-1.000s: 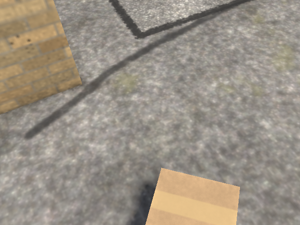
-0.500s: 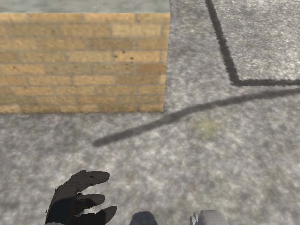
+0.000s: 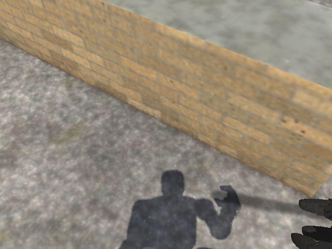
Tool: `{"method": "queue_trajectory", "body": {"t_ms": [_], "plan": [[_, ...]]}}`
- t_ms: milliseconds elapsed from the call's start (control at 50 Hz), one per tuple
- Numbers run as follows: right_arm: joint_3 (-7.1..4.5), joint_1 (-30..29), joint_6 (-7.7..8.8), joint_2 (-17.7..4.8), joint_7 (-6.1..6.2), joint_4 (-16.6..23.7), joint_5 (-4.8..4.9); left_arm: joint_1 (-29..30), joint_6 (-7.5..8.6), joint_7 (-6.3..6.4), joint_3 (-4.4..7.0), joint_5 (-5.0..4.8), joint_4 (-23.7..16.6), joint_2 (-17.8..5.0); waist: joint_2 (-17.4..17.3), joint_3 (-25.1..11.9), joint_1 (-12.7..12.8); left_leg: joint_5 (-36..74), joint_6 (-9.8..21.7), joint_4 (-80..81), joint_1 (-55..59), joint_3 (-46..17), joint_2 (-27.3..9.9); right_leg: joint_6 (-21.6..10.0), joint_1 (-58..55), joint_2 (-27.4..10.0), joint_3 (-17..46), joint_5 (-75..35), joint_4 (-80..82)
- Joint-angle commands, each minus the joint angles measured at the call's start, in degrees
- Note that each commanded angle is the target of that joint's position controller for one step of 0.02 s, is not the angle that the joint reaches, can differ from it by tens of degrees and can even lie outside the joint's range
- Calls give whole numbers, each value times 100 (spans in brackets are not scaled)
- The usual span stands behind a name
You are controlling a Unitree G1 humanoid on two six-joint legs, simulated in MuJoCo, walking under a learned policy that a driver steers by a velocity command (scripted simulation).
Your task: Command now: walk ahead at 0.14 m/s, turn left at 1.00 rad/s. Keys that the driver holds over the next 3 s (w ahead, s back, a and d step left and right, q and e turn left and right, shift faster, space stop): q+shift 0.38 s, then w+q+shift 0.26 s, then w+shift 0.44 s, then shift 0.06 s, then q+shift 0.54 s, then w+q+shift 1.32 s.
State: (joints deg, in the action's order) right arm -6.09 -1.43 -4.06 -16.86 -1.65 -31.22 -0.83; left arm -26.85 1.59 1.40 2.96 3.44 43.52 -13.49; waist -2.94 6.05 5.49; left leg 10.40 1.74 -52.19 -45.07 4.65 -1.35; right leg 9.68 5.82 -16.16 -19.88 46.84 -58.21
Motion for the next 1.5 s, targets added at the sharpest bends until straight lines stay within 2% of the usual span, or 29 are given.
{"method": "queue_trajectory", "body": {"t_ms": [20,60,100,120,140,160,180,200,260,300,380,460,540,620,640,660,680,700,740,820,1020,1080,1120,1140,1160,1200,1260,1400,1500], "plan": [[31,348,131,71,-63,63,-25,123,-78,-7,209,-171,-340,-767,651,-399,-515,1137,-51,1589,2304,586,155,-721,503,-186,-89,-4287,534],[-207,2040,-30,-413,90,-615,-69,257,-117,-109,245,-401,-470,-837,450,-1365,-1291,2304,47,2034,4272,453,117,-840,464,3,61,-4576,-1317],[-409,3480,92,-870,263,-1182,-315,1401,-216,-92,368,-650,-585,-784,-10,-550,-2526,3019,663,4330,5470,-514,-420,-980,1801,901,190,-1447,-4614],[-541,3813,176,-1605,260,-1510,-363,1595,-153,-16,344,-616,-752,-386,-752,-70,-2400,4584,680,3804,5916,-544,-514,-1084,2944,1526,474,652,-5887],[-457,3847,330,-2073,177,-1438,-295,839,-42,13,313,-372,-1124,-306,-537,-155,-1348,7748,466,1578,6689,-977,-1027,-1178,4469,1512,1174,365,-5404],[-414,3472,435,-1782,191,-1180,-169,292,-28,82,210,-122,-1029,-359,-600,-1060,-1093,7475,895,1370,7059,-2109,-1521,-952,5000,1217,1771,-940,-5056],[-242,2857,500,-1258,152,-928,97,434,-14,126,267,45,-938,-821,266,-1351,-895,5302,965,2090,6394,-2372,-1432,-941,4680,1047,2022,-2116,-3946],[-180,1964,547,-1101,230,-768,190,552,-53,113,253,86,-731,-793,335,-1366,-492,4069,1206,2573,5695,-2557,-1197,-725,4185,937,2195,-2868,-2977],[-90,2022,654,-1047,245,-975,81,843,-407,138,129,-214,-783,-740,-200,-1790,-365,4917,1814,2804,4824,-3600,-1558,-397,3350,956,2589,-2536,-1417],[-64,2052,627,-910,193,-974,58,1348,-460,198,124,-296,-816,-962,359,-2046,-468,3366,1778,2847,4550,-3628,-1246,-482,3019,994,2863,-2740,-669],[-52,2661,442,-921,299,-1248,155,2577,-429,106,39,-179,-1120,-836,348,-1515,-876,2843,686,2530,4504,-3307,-390,-846,3169,1382,2768,-3599,177],[-108,2787,489,-1057,175,-1204,34,3383,-226,-55,-35,-176,-1214,-727,30,-775,-1123,-2019,1101,3419,4766,-4416,-347,-822,3856,1509,3041,-3798,1110],[-92,2906,608,-1001,107,-1253,-42,4033,-13,-119,-47,-213,-1328,-696,-202,-162,-1394,-3517,1284,3704,4469,-4646,-152,-747,3388,1718,2840,-3716,2323],[-89,2088,646,-1118,35,-1058,-54,2777,113,-66,89,-346,-1046,-948,-314,-294,-513,-3142,827,3162,2393,-4457,136,-790,128,1857,2580,-3295,3046],[-47,2025,721,-1020,-5,-1072,-105,1927,170,-1,213,-272,-856,-1264,71,-649,-18,-2642,602,2152,1644,-4012,484,-914,-1239,1642,2752,-2874,3086],[95,2070,836,-537,-8,-1017,-57,845,233,76,371,-92,-722,-1783,1236,-1479,409,-3255,422,318,1202,-2891,1135,-1260,-2364,366,4049,-1230,3554],[207,2026,821,-325,11,-737,81,690,201,120,418,-21,-682,-2039,2097,-1884,122,-4523,316,-1001,291,-2139,1494,-1717,-2550,-711,6865,974,4803],[250,1952,740,-558,62,-839,-5,1223,188,44,389,-39,-643,-1655,1371,-1023,-213,-3774,350,-1553,-71,-1840,856,-1897,-1603,-765,7223,992,4856],[216,1622,688,-729,-112,-895,-233,1144,208,-56,284,-115,-416,-1053,485,-394,-287,-3114,391,-1373,68,-1552,349,-1841,-765,-190,5462,-180,4686],[364,1080,701,-473,-287,-647,-240,659,424,-159,205,-176,58,-922,903,-268,-254,-2410,329,-995,-18,-1582,299,-1750,-423,365,4217,-1629,5062],[712,-979,792,-193,-397,146,-286,-604,536,-211,184,-296,827,-1192,753,213,-87,-1310,508,1474,1147,32,277,-1660,-273,327,2280,-6284,5650],[612,104,761,-418,-176,-180,-309,-798,401,-89,148,-265,1036,-1457,1229,-798,-814,-2498,838,1605,3040,312,895,-1581,-708,166,1825,-10541,3414],[360,2298,815,-984,33,-862,-413,-525,357,-76,16,-336,911,-1161,1079,-1897,-1797,-2470,1139,2241,6006,-847,-88,-1401,961,502,1693,-8358,154],[274,2354,824,-1257,146,-884,-515,-969,361,-150,-216,-433,588,-104,-457,-2718,-1149,-1898,1785,2260,7741,-3813,-2332,-1229,3221,1437,1726,-1753,-2321],[223,2723,767,-1222,212,-861,-186,-376,368,-55,55,-381,487,-1106,338,-3167,-1550,94,2007,2551,7364,-4691,-2403,-1324,3286,1647,2344,-1890,-3051],[282,2120,843,-804,195,-1164,-10,393,406,-40,-15,-373,156,-859,218,-1341,-937,2422,1725,2791,5704,-2766,-1561,-1242,3458,1203,2244,-2643,-2084],[334,1695,878,-489,195,-1199,65,334,135,-91,-9,-110,125,-692,175,-523,-309,2572,1447,3381,4051,-2081,-850,-909,2801,1121,2218,-2558,-911],[167,1950,834,-758,88,-1471,117,1779,-65,-35,-84,-270,-509,-462,-279,-777,-391,2694,800,3143,2753,-1517,168,-840,1454,1838,1815,-4527,1774],[22,2021,679,-992,225,-1423,68,1407,51,107,10,-181,-360,-1080,-154,-885,-205,1473,309,1572,3096,-2433,333,-1064,384,1805,2297,-4955,3109]]}}
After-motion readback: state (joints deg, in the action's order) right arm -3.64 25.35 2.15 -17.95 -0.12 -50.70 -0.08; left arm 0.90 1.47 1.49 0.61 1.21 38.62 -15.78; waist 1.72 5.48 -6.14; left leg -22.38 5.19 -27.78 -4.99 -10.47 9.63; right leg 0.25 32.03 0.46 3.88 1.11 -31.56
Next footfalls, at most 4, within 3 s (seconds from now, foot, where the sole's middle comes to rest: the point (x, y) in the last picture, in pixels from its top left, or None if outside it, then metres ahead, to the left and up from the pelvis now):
0.12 left None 0.24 0.07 -0.89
0.64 right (187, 224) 0.55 0.02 -0.89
1.12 left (93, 193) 0.66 0.46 -0.89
1.52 right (75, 139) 0.95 0.62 -0.89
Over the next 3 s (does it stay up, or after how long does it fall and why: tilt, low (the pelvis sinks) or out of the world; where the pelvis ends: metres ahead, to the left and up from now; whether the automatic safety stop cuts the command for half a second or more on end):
stays up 0.42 1.22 -0.13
